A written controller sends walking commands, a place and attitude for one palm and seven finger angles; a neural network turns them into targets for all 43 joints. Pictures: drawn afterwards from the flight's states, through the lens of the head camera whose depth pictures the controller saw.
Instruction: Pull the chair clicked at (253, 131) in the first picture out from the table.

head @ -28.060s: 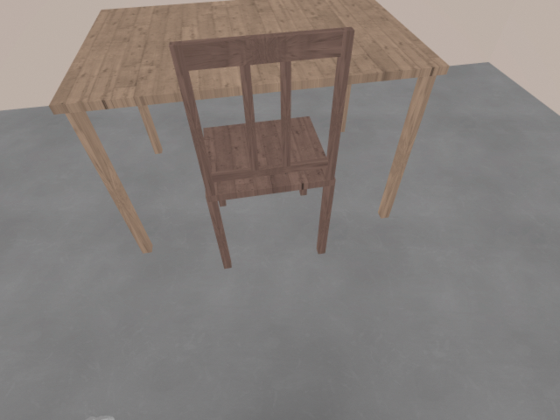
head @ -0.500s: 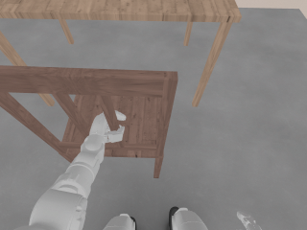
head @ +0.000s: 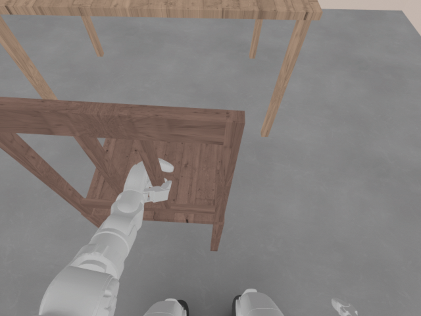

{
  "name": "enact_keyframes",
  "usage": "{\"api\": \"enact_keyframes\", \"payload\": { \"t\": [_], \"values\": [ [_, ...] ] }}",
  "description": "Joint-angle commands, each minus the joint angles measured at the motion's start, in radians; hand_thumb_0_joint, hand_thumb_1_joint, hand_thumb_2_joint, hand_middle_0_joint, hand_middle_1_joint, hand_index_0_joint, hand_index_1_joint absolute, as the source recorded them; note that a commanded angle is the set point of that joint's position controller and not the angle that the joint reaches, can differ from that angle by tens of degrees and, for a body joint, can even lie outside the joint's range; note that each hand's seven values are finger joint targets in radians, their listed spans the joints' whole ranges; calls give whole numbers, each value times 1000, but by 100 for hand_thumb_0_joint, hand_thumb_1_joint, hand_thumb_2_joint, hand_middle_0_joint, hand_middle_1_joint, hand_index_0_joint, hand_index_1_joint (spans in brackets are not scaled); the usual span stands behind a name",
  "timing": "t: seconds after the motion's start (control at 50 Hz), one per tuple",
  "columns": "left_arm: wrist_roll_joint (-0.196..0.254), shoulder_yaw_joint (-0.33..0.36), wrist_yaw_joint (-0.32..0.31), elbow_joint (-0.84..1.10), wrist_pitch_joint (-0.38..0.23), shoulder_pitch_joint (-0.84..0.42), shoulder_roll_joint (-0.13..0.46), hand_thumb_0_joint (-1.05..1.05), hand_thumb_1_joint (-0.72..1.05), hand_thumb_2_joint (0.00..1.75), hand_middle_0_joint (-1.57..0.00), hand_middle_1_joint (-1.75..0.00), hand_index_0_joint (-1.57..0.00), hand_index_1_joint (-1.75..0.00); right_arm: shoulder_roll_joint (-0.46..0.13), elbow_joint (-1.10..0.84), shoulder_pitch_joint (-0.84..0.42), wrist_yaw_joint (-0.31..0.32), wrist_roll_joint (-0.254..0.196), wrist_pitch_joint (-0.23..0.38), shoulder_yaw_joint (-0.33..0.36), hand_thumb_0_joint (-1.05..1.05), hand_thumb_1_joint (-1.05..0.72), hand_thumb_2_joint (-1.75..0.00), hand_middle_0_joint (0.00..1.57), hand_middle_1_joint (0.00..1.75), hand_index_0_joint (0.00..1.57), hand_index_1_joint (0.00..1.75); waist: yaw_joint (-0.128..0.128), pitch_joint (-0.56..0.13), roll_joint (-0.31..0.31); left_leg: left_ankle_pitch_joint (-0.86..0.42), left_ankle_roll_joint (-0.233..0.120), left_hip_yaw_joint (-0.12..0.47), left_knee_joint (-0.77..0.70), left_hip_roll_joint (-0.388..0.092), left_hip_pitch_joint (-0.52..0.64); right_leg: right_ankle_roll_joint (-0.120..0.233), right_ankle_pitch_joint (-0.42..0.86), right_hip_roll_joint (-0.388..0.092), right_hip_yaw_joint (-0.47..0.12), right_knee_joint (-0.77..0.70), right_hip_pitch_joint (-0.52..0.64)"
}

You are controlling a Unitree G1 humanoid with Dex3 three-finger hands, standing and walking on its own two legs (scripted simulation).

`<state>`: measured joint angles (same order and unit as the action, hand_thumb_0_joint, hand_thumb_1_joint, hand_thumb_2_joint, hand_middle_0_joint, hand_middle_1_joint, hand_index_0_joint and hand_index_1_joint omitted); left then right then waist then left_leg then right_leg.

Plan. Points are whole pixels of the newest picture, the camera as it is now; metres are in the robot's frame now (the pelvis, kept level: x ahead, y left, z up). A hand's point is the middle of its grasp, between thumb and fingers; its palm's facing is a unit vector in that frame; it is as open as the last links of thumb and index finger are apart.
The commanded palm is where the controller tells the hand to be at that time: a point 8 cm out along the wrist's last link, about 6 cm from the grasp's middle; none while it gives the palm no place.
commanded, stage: step backward, pulling the chair out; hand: left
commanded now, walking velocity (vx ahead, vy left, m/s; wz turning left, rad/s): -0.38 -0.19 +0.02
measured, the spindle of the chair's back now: (112, 176) +0.40 +0.23 -0.07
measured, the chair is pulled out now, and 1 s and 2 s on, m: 0.49 0.70 0.70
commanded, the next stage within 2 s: stop walking, hand still on the chair in 0.26 s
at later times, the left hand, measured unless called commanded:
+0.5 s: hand (155, 250) +0.24 +0.11 -0.06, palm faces -0.08 -0.98 -0.18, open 5.9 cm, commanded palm +0.22 +0.17 -0.04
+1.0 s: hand (150, 296) +0.16 +0.11 -0.06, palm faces -0.06 -0.98 -0.19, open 6.0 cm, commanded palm +0.14 +0.17 -0.04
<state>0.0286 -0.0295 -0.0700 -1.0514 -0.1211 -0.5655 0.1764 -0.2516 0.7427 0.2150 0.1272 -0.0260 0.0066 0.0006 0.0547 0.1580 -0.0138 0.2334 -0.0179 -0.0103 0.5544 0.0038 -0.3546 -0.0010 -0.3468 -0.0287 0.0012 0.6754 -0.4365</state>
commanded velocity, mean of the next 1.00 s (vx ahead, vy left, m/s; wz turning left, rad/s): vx -0.06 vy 0.00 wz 0.02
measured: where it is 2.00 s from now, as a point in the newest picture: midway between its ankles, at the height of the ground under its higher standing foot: outside the picture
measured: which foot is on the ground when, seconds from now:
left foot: down 0.00-0.18, up 0.20-0.28, down 0.30-1.00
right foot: up 0.00-0.06, down 0.08-1.00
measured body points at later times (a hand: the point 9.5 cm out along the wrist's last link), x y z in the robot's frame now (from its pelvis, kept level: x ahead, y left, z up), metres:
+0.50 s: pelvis -0.11 +0.00 +0.00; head -0.05 +0.00 +0.44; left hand +0.24 +0.16 -0.05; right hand -0.03 -0.27 -0.12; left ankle -0.04 +0.11 -0.73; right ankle -0.05 -0.15 -0.73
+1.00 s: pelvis -0.08 -0.01 +0.01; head -0.11 -0.02 +0.46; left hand +0.16 +0.16 -0.05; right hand +0.05 -0.25 -0.10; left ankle -0.04 +0.11 -0.73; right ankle -0.05 -0.15 -0.73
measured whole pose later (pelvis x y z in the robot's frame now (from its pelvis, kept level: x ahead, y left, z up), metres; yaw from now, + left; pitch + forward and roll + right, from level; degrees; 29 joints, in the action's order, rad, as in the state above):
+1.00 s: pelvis -0.08 -0.01 +0.01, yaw -3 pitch -3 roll +0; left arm 0.01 -0.09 -0.09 -0.72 -0.10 0.02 0.12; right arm -0.22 0.71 0.23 0.13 -0.02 0.04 -0.04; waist 0.01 -0.02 0.03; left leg 0.20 0.00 -0.02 0.45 -0.01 -0.22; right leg -0.03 -0.18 -0.03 -0.01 0.45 -0.22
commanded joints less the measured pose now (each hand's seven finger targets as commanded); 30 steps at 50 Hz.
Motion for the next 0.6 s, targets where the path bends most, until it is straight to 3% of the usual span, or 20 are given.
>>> {"api": "enact_keyframes", "payload": {
  "t": [0.0,0.04,0.08,0.1,0.12,0.16,0.18,0.22,0.26,0.28,0.3,0.32,0.34,0.36,0.4,0.42,0.44,0.5,0.52,0.58],
  "values": [
    [-27,38,-18,200,-121,-401,132,0,90,90,-50,-145,-50,-145,-135,-46,69,-25,14,49,48,0,-90,-90,20,30,20,30,-9,-536,197,-973,-97,238,15,-316,478,13,44,-11,-31,-119,94],
    [-33,42,-8,173,-135,-382,145,0,90,90,-50,-145,-50,-145,-141,-34,60,-31,10,56,46,0,-90,-90,20,30,20,30,-14,-508,194,-873,-71,208,41,-289,388,20,251,-31,-45,-208,186],
    [-38,53,-5,185,-148,-392,181,0,90,90,-50,-145,-50,-145,-129,-49,19,-24,2,58,42,0,-90,-90,20,30,20,30,-17,-474,173,-576,-18,147,26,-231,206,30,487,-91,-55,-205,271],
    [-29,75,-14,191,-147,-376,224,0,90,90,-50,-145,-50,-145,-138,-40,47,-9,-9,56,57,0,-90,-90,20,30,20,30,-8,-539,66,-443,13,89,42,-183,178,36,608,-117,-84,-209,334],
    [-22,105,-22,172,-140,-335,278,0,90,90,-50,-145,-50,-145,-144,-43,56,4,-18,58,61,0,-90,-90,20,30,20,30,-7,-568,-19,-314,35,53,95,-134,148,60,710,-182,-139,-213,361],
    [-18,104,-20,164,-123,-328,291,0,90,90,-50,-145,-50,-145,-124,-67,8,12,-20,57,46,0,-90,-90,20,30,20,30,-20,-542,-62,161,61,46,220,-35,60,113,671,-307,-228,-280,314],
    [-14,100,-17,153,-108,-318,284,0,90,90,-50,-145,-50,-145,-123,-76,-14,14,-20,56,36,0,-90,-90,20,30,20,30,-34,-497,-88,245,58,70,262,-19,16,129,525,-328,-233,-306,273],
    [-7,103,-18,138,-78,-286,265,0,90,90,-50,-145,-50,-145,-134,-51,3,20,-18,59,23,0,-90,-90,20,30,20,30,-30,-475,-99,223,52,88,164,-24,49,129,479,-304,-185,-286,268],
    [-2,88,-19,145,-63,-290,237,0,90,90,-50,-145,-50,-145,-132,-44,37,26,-18,61,14,0,-90,-90,20,30,20,30,-16,-500,-112,4,34,64,-67,-51,148,55,402,-215,-102,-217,255],
    [-2,85,-20,148,-65,-300,226,0,90,90,-50,-145,-50,-145,-154,-52,33,29,-16,60,20,0,-90,-90,20,30,20,30,-25,-489,-37,-167,2,121,-129,-111,162,8,315,-129,-47,-176,229],
    [2,71,-18,169,-76,-317,202,0,90,90,-50,-145,-50,-145,-158,-77,8,20,-18,57,30,0,-90,-90,20,30,20,30,-40,-480,99,-191,-40,189,-156,-189,162,-14,153,-61,-18,-107,195],
    [6,49,-14,192,-79,-361,174,0,90,90,-50,-145,-50,-145,-161,-85,-9,10,-16,50,31,0,-90,-90,20,30,20,30,-41,-462,255,-130,-82,268,-207,-256,148,-7,-7,-21,0,-4,149],
    [4,35,-13,199,-74,-389,146,0,90,90,-50,-145,-50,-145,-140,-96,-19,4,-6,48,22,0,-90,-90,20,30,20,30,-46,-451,328,-113,-118,348,-228,-297,118,0,-101,-3,-5,86,120],
    [2,33,-12,367,-81,-332,133,0,90,90,-50,-145,-50,-145,-115,-144,-7,-4,6,45,25,0,-90,-90,20,30,20,30,-49,-488,301,-215,-144,367,-207,-305,164,5,-120,1,-25,94,160],
    [6,38,-13,373,-63,-245,120,0,90,90,-50,-145,-50,-145,-119,-136,16,-5,4,46,20,0,-90,-90,20,30,20,30,-52,-515,174,-438,-119,295,-67,-264,267,4,8,2,-34,-150,223],
    [5,41,-9,380,-52,-217,132,0,90,90,-50,-145,-50,-145,-128,-135,19,-6,1,47,19,0,-90,-90,20,30,20,30,-46,-529,128,-393,-87,259,-51,-228,260,-1,109,-3,-39,-241,292],
    [2,13,-4,401,-47,-200,111,0,90,90,-50,-145,-50,-145,-124,-150,1,-7,-1,50,15,0,-90,-90,20,30,20,30,-38,-496,154,-284,-57,212,-68,-195,221,4,140,-26,-51,-277,315],
    [-10,28,-15,392,-24,-125,139,0,90,90,-50,-145,-50,-145,-109,-165,-35,-3,-8,55,12,0,-90,-90,20,30,20,30,-40,-399,135,184,-17,132,-176,-130,89,20,-116,-49,-75,-277,260],
    [-9,32,-17,381,-18,-86,153,0,90,90,-50,-145,-50,-145,-117,-152,-25,1,-7,54,17,0,-90,-90,20,30,20,30,-37,-362,133,260,-16,116,-186,-112,98,23,-160,-49,-88,-308,219],
    [-13,45,-28,434,-27,-40,160,0,90,90,-50,-145,-50,-145,-94,-154,-31,4,1,58,7,0,-90,-90,20,30,20,30,-39,-370,59,193,-15,93,-155,-90,151,23,-141,-64,-99,-341,203]
  ]
}}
